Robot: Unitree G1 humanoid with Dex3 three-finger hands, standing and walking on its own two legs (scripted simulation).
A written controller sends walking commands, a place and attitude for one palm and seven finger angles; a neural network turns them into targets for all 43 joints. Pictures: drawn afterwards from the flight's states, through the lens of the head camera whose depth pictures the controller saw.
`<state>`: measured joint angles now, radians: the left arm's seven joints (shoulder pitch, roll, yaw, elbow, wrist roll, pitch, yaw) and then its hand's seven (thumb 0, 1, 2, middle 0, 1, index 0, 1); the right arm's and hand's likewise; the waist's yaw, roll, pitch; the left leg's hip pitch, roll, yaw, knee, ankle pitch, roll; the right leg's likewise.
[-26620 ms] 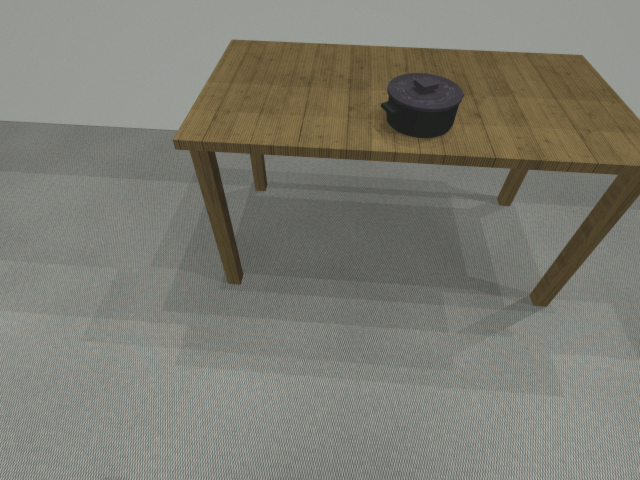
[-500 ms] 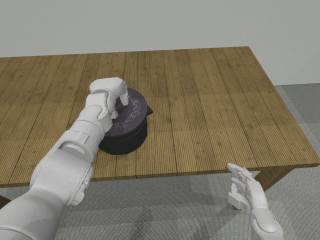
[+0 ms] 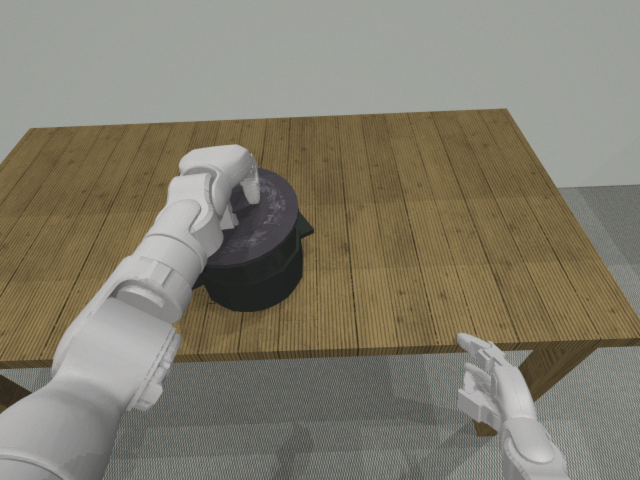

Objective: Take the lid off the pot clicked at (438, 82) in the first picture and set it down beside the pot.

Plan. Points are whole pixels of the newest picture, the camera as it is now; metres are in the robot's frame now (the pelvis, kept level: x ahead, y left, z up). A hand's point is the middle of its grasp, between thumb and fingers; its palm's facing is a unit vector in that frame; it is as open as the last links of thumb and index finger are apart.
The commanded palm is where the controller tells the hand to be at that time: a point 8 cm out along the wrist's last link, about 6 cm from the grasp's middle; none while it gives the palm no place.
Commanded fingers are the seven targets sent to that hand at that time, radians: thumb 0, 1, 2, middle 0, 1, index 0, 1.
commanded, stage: lift the lid straight up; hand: left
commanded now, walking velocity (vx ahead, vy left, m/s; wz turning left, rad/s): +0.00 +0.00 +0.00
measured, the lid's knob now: (231, 204) +0.48 +0.13 +0.08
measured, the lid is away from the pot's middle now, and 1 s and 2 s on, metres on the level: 0.01 0.01 0.11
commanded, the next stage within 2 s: move the lid sideways beside the pot in 0.96 s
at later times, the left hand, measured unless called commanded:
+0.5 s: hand (225, 173) +0.47 +0.12 +0.15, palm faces -0.26 -0.05 -0.97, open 7.3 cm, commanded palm +0.46 +0.12 +0.22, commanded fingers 0.00 0.56 1.04 -0.80 -1.08 -0.91 -1.11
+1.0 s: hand (223, 164) +0.47 +0.12 +0.17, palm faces -0.29 -0.05 -0.96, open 7.2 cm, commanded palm +0.47 +0.12 +0.24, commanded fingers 0.00 0.56 1.04 -0.80 -1.08 -0.91 -1.11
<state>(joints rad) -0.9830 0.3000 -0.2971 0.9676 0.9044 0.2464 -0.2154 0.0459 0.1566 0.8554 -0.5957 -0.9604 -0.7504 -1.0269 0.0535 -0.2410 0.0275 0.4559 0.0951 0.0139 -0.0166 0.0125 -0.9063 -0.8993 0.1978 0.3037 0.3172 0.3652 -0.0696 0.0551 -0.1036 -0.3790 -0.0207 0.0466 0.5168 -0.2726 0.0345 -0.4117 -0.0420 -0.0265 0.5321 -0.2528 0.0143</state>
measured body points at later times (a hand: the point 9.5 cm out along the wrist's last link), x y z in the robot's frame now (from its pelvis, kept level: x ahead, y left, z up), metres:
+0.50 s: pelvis +0.00 +0.00 +0.00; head +0.02 -0.02 +0.45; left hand +0.48 +0.12 +0.20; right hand +0.23 -0.23 -0.05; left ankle -0.01 +0.10 -0.73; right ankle +0.00 -0.13 -0.73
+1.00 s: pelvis +0.00 +0.00 +0.00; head +0.02 -0.03 +0.45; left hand +0.48 +0.12 +0.22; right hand +0.23 -0.23 -0.05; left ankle -0.01 +0.10 -0.73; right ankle +0.00 -0.13 -0.73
